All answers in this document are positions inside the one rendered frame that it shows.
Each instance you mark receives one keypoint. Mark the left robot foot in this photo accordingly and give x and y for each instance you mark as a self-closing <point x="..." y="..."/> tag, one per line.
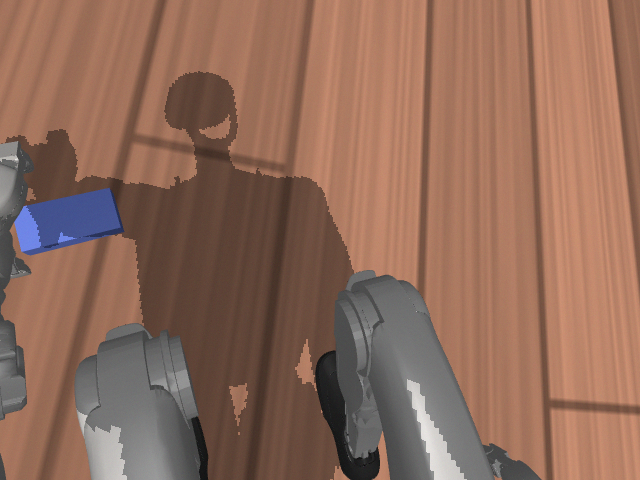
<point x="202" y="449"/>

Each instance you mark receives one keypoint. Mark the left robot arm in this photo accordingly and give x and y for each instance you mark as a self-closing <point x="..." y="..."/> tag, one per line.
<point x="13" y="395"/>

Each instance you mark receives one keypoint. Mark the left robot hand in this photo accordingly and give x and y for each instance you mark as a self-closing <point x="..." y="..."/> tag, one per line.
<point x="14" y="162"/>

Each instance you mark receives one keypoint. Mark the right robot hand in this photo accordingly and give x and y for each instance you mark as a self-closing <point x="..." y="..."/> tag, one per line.
<point x="506" y="468"/>

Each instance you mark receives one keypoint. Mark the right robot foot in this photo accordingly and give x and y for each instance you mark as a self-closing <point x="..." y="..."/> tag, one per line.
<point x="333" y="408"/>

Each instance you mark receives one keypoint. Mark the small box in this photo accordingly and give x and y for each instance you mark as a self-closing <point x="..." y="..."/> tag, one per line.
<point x="62" y="222"/>

